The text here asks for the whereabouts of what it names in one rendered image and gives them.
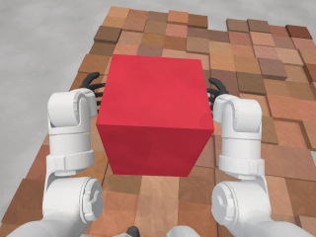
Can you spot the right robot forearm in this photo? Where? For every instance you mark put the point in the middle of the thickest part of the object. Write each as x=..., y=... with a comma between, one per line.
x=241, y=132

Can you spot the robot right hand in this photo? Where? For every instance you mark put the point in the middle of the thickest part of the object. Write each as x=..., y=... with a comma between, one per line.
x=216, y=93

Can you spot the carton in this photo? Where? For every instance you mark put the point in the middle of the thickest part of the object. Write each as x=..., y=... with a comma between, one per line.
x=154, y=118

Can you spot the robot right thigh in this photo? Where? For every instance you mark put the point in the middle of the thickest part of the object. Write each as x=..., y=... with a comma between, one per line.
x=182, y=231

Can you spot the left robot forearm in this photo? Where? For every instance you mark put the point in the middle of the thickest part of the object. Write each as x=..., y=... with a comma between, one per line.
x=69, y=117

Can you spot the robot left hand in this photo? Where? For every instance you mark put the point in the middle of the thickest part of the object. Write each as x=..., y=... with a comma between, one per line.
x=86, y=85

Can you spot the left robot foot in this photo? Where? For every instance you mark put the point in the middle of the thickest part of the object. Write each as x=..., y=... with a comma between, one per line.
x=133, y=231

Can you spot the right robot upper arm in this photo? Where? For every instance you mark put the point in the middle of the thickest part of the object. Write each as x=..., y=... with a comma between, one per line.
x=245, y=210

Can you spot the left robot upper arm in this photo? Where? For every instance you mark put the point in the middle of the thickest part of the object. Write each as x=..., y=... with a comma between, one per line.
x=69, y=206

